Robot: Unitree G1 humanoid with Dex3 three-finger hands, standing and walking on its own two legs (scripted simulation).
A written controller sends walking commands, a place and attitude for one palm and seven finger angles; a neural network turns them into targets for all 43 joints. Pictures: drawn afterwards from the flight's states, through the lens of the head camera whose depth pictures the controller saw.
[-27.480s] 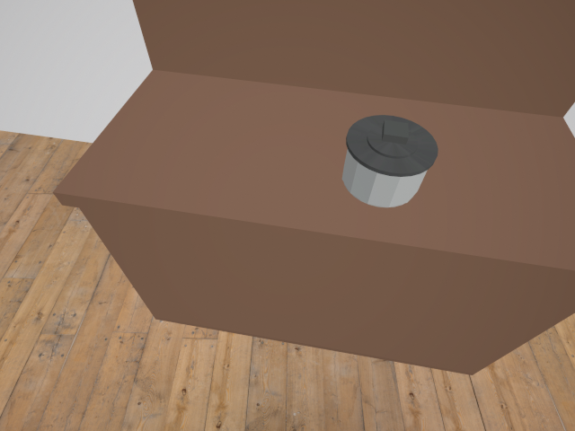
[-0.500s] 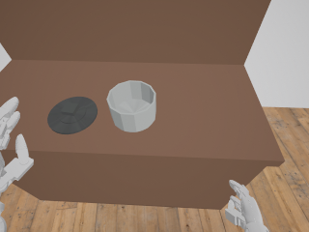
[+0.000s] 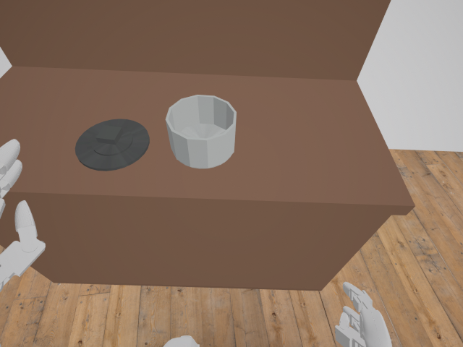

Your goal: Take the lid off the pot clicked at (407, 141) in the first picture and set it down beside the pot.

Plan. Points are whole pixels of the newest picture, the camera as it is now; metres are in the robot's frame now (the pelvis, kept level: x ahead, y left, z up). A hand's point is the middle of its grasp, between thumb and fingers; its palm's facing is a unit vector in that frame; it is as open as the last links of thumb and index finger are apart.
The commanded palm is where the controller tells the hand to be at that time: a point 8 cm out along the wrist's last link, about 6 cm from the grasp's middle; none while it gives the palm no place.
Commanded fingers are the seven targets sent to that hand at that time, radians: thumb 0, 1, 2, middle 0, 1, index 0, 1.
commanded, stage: step back with the hand held close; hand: left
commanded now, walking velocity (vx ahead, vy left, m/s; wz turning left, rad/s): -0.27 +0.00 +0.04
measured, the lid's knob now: (110, 134) +0.55 +0.33 +0.00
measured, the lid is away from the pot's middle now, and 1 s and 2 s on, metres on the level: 0.22 0.22 0.22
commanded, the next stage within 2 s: stop stepping back and stand still in 1.24 s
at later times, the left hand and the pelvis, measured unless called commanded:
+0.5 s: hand (27, 279) +0.16 +0.23 +0.18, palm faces +0.40 -0.81 -0.42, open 7.4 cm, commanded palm +0.08 +0.27 +0.19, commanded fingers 0.00 0.90 0.90 -0.20 -0.30 -0.20 -0.30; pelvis -0.04 -0.01 -0.01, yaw +2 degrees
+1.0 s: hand (18, 327) +0.11 +0.21 +0.19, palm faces +0.42 -0.80 -0.43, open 7.4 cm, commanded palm +0.03 +0.26 +0.19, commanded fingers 0.00 0.90 0.90 -0.20 -0.30 -0.20 -0.30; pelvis -0.07 -0.03 -0.02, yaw +5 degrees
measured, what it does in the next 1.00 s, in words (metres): shifts its weight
